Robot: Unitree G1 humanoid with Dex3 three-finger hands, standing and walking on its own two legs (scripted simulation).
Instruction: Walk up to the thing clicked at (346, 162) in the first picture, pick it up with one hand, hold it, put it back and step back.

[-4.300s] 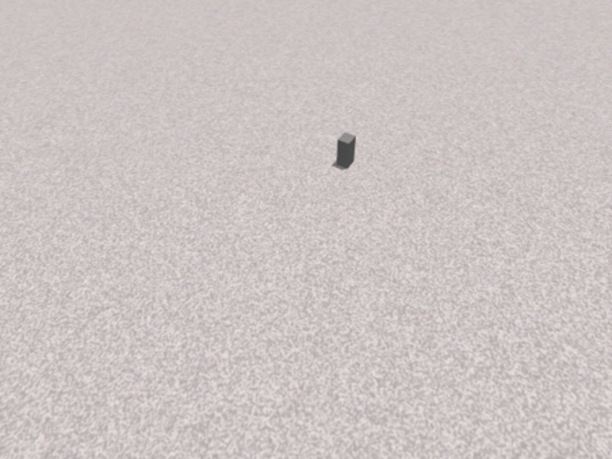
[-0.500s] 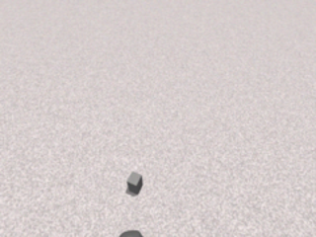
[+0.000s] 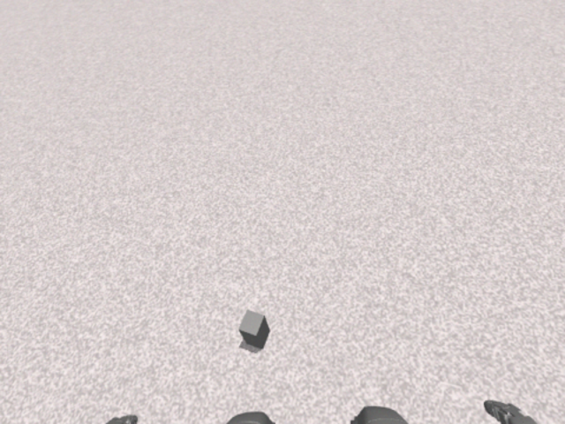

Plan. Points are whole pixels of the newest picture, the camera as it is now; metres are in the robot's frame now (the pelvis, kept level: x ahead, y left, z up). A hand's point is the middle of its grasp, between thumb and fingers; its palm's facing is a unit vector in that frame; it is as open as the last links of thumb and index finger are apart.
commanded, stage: walk up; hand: left
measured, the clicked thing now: (255, 330) +0.46 +0.20 -0.68
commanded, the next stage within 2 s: stand in 0.98 s
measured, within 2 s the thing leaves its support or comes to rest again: neither
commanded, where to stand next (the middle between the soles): +0.12 +0.00 m, yaw +0 degrees
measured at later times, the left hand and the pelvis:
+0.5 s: hand out of the picture +0.10 +0.26 -0.14, palm faces -0.01 -0.95 -0.31, open 7.4 cm; pelvis +0.01 +0.01 +0.02, yaw +0 degrees
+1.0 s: hand out of the picture +0.09 +0.25 -0.13, palm faces +0.02 -0.94 -0.33, open 7.4 cm; pelvis +0.02 +0.00 +0.03, yaw +1 degrees
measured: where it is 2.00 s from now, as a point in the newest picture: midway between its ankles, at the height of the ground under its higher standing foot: outside the picture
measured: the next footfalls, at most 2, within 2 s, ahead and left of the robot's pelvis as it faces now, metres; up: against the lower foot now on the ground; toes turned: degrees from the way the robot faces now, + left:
none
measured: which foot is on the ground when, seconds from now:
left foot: down 0.00-1.00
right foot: down 0.00-1.00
